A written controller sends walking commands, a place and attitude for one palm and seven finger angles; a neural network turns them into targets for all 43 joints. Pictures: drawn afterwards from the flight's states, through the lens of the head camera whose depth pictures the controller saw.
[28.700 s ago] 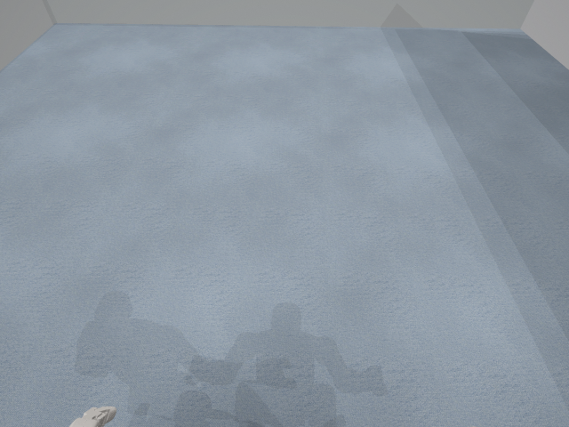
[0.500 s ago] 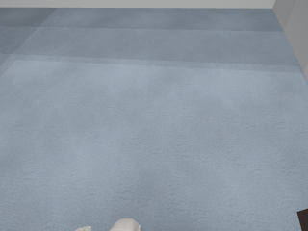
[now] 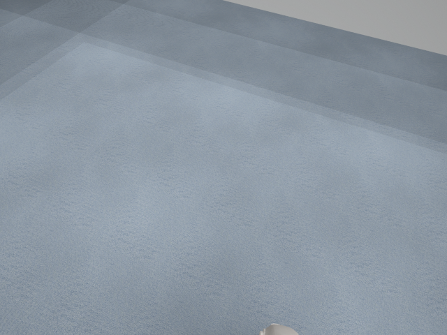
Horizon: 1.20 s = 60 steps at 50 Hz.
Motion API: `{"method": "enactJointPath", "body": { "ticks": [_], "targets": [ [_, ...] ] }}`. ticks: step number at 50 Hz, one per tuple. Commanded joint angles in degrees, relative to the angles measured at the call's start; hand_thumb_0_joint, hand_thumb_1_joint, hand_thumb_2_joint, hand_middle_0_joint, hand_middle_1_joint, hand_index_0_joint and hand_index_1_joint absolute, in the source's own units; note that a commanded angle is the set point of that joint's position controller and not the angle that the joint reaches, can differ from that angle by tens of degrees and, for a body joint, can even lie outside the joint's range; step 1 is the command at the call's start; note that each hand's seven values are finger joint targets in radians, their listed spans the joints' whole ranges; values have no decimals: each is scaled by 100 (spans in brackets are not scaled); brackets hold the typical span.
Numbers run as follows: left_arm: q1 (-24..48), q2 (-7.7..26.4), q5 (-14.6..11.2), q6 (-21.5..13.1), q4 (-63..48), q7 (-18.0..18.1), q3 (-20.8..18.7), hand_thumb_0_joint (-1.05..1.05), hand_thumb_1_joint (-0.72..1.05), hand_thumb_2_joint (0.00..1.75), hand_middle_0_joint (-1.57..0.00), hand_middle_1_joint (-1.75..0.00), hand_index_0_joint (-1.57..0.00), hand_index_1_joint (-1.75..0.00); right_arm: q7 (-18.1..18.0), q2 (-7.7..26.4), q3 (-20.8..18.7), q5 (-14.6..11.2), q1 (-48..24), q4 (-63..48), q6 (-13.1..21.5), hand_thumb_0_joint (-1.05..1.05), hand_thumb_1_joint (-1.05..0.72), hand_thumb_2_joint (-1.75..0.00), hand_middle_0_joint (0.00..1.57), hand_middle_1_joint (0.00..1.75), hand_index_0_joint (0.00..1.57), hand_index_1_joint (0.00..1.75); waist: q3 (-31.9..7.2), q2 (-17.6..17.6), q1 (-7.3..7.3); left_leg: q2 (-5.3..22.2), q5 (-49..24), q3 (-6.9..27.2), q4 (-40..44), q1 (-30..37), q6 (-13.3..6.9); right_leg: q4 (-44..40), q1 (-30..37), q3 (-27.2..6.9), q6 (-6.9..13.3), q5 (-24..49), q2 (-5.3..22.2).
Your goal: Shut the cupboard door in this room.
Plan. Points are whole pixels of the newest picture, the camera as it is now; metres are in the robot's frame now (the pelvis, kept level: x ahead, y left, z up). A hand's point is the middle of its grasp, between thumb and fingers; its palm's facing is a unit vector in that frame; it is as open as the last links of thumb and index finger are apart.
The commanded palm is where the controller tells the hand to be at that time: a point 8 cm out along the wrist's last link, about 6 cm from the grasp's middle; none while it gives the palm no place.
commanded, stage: turn or walk to find it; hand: left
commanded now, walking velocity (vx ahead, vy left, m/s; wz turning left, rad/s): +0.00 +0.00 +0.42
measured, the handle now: out of the picture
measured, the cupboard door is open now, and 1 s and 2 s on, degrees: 91 91 91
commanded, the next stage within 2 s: none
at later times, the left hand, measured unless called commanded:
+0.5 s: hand out of the picture +0.01 +0.15 -0.16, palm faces +0.24 -0.94 -0.26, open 7.3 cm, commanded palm none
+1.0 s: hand out of the picture -0.03 +0.19 -0.17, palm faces +0.44 -0.86 -0.25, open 7.4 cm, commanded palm none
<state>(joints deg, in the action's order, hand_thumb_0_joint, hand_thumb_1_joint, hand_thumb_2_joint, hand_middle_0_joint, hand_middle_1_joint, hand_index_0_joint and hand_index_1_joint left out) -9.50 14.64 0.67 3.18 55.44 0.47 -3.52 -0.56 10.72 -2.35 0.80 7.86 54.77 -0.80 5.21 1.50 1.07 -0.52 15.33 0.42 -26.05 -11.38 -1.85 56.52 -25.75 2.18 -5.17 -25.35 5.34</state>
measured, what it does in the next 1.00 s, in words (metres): steps on the spot, turning left: right foot, then left foot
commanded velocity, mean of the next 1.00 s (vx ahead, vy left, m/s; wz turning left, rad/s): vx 0.00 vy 0.00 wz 0.42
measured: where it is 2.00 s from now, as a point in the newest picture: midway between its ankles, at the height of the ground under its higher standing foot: outside the picture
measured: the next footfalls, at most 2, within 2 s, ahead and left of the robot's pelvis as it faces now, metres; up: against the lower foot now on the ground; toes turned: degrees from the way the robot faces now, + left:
right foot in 0.18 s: +0.05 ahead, -0.14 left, +0.00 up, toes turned +0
left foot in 0.64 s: -0.03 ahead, +0.09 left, +0.00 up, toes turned +23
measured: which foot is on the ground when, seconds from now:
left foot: down 0.00-0.20, up 0.22-0.62, down 0.64-1.00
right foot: up 0.00-0.16, down 0.18-0.66, up 0.68-1.00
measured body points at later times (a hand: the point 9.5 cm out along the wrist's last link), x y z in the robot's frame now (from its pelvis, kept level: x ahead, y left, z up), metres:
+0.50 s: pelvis +0.00 -0.05 +0.00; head +0.05 -0.07 +0.44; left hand +0.00 +0.20 -0.14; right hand +0.10 -0.29 -0.16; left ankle -0.07 +0.10 -0.68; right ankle +0.01 -0.14 -0.74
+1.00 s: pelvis -0.01 -0.04 +0.00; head +0.02 -0.02 +0.44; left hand -0.05 +0.23 -0.15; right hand +0.17 -0.22 -0.15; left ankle -0.06 +0.07 -0.74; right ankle +0.04 -0.16 -0.71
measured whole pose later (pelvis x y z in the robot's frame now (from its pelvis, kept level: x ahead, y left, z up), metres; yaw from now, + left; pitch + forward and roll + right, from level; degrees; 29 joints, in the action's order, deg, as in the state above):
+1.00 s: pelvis -0.01 -0.04 +0.00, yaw +25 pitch +0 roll +0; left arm -8.7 13.2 0.5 2.7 53.9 0.3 -3.0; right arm -0.2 11.4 -3.0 1.1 8.3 54.5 -1.7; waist 4.8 -0.1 -0.1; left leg -0.7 14.4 2.6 -28.2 -14.2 -0.4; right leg 44.7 -21.2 2.7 -4.5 -25.1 3.9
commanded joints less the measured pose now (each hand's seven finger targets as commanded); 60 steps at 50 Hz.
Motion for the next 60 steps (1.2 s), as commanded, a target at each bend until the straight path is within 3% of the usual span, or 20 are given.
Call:
{"method": "enactJointPath", "body": {
  "ticks": [1,7,8,9,10,15,26,30,31,32,33,35,39,46,51,52,53,54,57,60],
  "targets": [
    [198,302,-16,-139,-538,30,-42,0,90,90,-20,-30,-20,-30,-42,1199,-334,53,439,-238,26,0,-90,-90,20,30,20,30,-639,-1073,-262,1362,-3424,1277,442,723,-787,-550,-135,22,-23,-68,-85],
    [-371,350,-46,-273,-472,49,-57,0,90,90,-20,-30,-20,-30,-17,1158,-377,31,185,-330,-22,0,-90,-90,20,30,20,30,-853,-998,44,980,-2752,1507,-147,-31,-439,-2935,1469,213,119,1152,-311],
    [-537,540,-14,-345,-443,71,-92,0,90,90,-20,-30,-20,-30,5,984,-367,-11,287,-338,-1,0,-90,-90,20,30,20,30,-1000,-509,92,707,-1997,1328,-568,-496,-157,-3535,2211,-57,197,1846,47],
    [-700,1013,69,-402,-411,130,-186,0,90,90,-20,-30,-20,-30,46,639,-298,-55,430,-424,23,0,-90,-90,20,30,20,30,-1176,890,120,18,-193,505,-1581,-1575,231,-3624,3069,-1274,647,2817,1384],
    [-742,1186,53,-393,-485,143,-221,0,90,90,-20,-30,-20,-30,27,663,-316,-32,324,-527,-52,0,-90,-90,20,30,20,30,-965,1396,208,-240,1937,292,-2758,-1762,356,-3804,2443,-1838,1314,3490,2340],
    [124,550,36,-389,-720,147,-104,0,90,90,-20,-30,-20,-30,143,627,-348,26,555,-138,-232,0,-90,-90,20,30,20,30,-373,799,-213,163,732,324,-4465,-1828,467,-3825,1467,-352,1116,2612,1304],
    [-830,924,107,-360,-319,126,-217,0,90,90,-20,-30,-20,-30,135,481,-136,-46,-220,-286,-135,0,-90,-90,20,30,20,30,-722,986,261,182,1224,-359,-1954,-1258,511,-3334,2401,44,1335,4092,1539],
    [-577,948,62,-309,-241,111,-242,0,90,90,-20,-30,-20,-30,121,579,-145,-35,200,-217,-58,0,-90,-90,20,30,20,30,-841,853,-66,196,98,-550,-228,-129,392,-2719,1884,422,927,3436,1450],
    [-606,829,14,-275,-285,91,-224,0,90,90,-20,-30,-20,-30,127,828,-203,-17,397,-185,-2,0,-90,-90,20,30,20,30,-972,240,-205,445,-750,-261,377,643,260,-2115,1296,660,636,2858,1242],
    [-702,512,-19,-239,-422,57,-179,0,90,90,-20,-30,-20,-30,102,1385,-330,39,590,-221,44,0,-90,-90,20,30,20,30,-1113,-1269,-294,1727,-2420,1417,521,1439,-335,-1047,12,990,201,771,509],
    [-373,326,14,-203,-613,61,-45,0,90,90,-20,-30,-20,-30,76,1707,-395,17,842,-172,-15,0,-90,-90,20,30,20,30,-948,-1715,-452,2510,-3551,1934,684,1194,-990,-164,-438,706,94,-1350,189],
    [101,386,11,-109,-560,88,-72,0,90,90,-20,-30,-20,-30,-51,1493,-358,36,622,-135,-11,0,-90,-90,20,30,20,30,-593,-1523,-415,2124,-2908,1798,721,630,-1033,590,-642,22,106,-846,217],
    [-260,389,9,-130,-311,-1,-95,0,90,90,-20,-30,-20,-30,-56,1203,-252,22,102,-299,48,0,-90,-90,20,30,20,30,-607,-963,-128,1403,-2920,906,617,595,-703,508,-414,31,42,31,99],
    [8,285,-8,-147,-525,15,-45,0,90,90,-20,-30,-20,-30,-14,1243,-344,54,263,-315,-3,0,-90,-90,20,30,20,30,-619,-1086,-255,1339,-2693,1261,513,459,-769,-783,72,111,16,-83,-122],
    [-668,359,-31,-289,-402,44,-70,0,90,90,-20,-30,-20,-30,8,1150,-375,21,32,-409,-40,0,-90,-90,20,30,20,30,-849,-903,91,959,-2159,1420,-172,-332,-408,-3083,1667,250,110,1260,-273],
    [-819,620,18,-356,-377,72,-109,0,90,90,-20,-30,-20,-30,35,921,-350,-27,138,-437,-22,0,-90,-90,20,30,20,30,-970,-218,133,594,-1233,1130,-728,-925,-98,-3644,2385,-241,246,1721,288],
    [-899,1114,104,-397,-400,120,-211,0,90,90,-20,-30,-20,-30,73,538,-277,-46,193,-577,-8,0,-90,-90,20,30,20,30,-904,1346,165,-225,875,258,-1902,-1957,299,-3845,2817,-1639,806,2512,1721],
    [-888,1186,58,-373,-479,115,-210,0,90,90,-20,-30,-20,-30,48,740,-336,-15,22,-621,-99,0,-90,-90,20,30,20,30,-786,1365,264,-191,1946,393,-3023,-1854,313,-4007,1967,-1896,1333,2609,2287],
    [-70,704,44,-354,-700,140,-140,0,90,90,-20,-30,-20,-30,122,746,-374,32,204,-331,-213,0,-90,-90,20,30,20,30,-298,705,-129,108,1050,443,-4430,-1923,362,-3911,1319,-868,1239,2112,1525],
    [-75,560,68,-393,-718,142,-117,0,90,90,-20,-30,-20,-30,168,633,-333,23,388,-224,-228,0,-90,-90,20,30,20,30,-374,903,-146,182,718,197,-4198,-1808,498,-3867,1446,-246,1078,2357,1306]
  ]
}}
